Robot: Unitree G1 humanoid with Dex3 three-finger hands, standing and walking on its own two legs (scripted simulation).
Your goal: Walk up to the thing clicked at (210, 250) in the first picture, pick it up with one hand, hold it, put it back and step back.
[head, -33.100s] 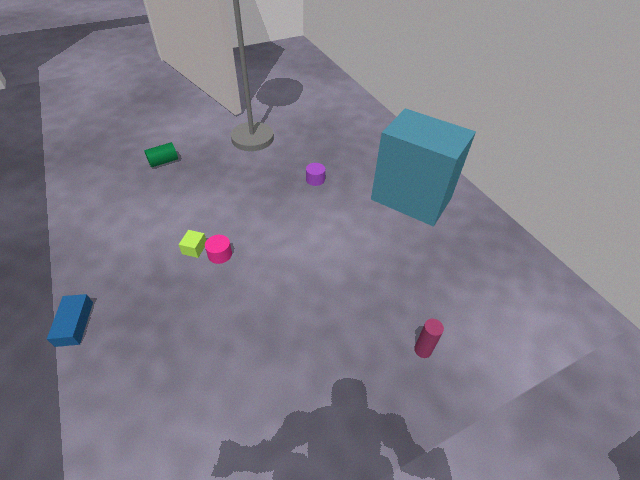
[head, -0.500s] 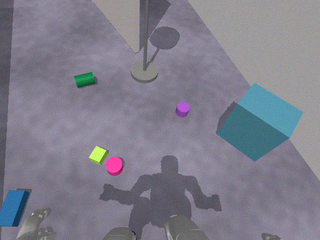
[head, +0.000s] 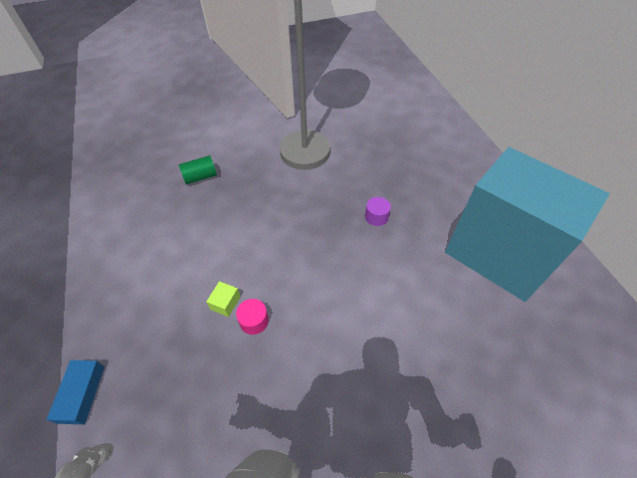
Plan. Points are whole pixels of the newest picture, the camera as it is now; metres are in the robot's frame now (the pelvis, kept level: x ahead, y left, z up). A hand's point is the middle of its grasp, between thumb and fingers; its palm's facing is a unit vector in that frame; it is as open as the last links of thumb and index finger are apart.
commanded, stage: step back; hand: left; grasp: from above
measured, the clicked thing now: (252, 316) +0.63 +0.24 -0.73
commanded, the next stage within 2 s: none
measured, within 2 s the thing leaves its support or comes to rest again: neither
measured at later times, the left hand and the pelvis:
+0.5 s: hand out of the picture -0.07 +0.26 -0.16, palm faces -0.03 -0.91 -0.41, open 7.4 cm; pelvis -0.16 -0.02 -0.02, yaw -3 degrees
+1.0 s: hand out of the picture -0.22 +0.25 -0.15, palm faces +0.05 -0.92 -0.38, open 7.4 cm; pelvis -0.33 -0.03 +0.00, yaw +3 degrees
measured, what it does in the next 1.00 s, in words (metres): walks backwards: left foot, then right foot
